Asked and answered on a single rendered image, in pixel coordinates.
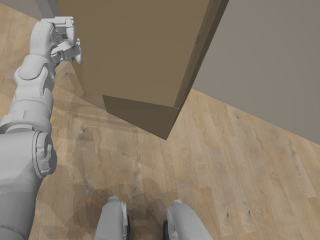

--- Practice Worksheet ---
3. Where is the handle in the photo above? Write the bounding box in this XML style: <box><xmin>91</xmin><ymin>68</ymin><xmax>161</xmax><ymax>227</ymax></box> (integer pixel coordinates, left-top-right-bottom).
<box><xmin>35</xmin><ymin>0</ymin><xmax>75</xmax><ymax>62</ymax></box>

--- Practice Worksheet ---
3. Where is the right robot shin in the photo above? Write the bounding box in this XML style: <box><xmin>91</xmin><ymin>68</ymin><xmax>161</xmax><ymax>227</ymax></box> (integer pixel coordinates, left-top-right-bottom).
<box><xmin>168</xmin><ymin>200</ymin><xmax>182</xmax><ymax>240</ymax></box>

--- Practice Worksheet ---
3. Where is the robot right thigh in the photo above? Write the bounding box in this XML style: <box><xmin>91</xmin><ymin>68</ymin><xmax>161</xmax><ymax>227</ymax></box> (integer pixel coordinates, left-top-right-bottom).
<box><xmin>166</xmin><ymin>203</ymin><xmax>213</xmax><ymax>240</ymax></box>

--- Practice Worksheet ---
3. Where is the left robot upper arm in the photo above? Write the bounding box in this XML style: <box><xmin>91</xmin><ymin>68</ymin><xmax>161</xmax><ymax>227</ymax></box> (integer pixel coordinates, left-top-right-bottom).
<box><xmin>0</xmin><ymin>130</ymin><xmax>57</xmax><ymax>240</ymax></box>

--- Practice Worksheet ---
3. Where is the robot left hand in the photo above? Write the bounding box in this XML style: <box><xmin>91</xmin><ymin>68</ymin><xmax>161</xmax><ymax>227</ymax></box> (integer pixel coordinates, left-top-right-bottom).
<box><xmin>29</xmin><ymin>16</ymin><xmax>83</xmax><ymax>69</ymax></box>

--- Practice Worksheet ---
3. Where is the left robot forearm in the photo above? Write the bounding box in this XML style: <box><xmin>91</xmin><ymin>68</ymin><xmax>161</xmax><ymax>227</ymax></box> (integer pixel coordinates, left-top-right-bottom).
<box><xmin>0</xmin><ymin>54</ymin><xmax>56</xmax><ymax>136</ymax></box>

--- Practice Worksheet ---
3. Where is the cupboard door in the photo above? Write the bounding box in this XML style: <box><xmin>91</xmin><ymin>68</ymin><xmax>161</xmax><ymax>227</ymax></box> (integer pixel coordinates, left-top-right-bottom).
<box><xmin>55</xmin><ymin>0</ymin><xmax>210</xmax><ymax>107</ymax></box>

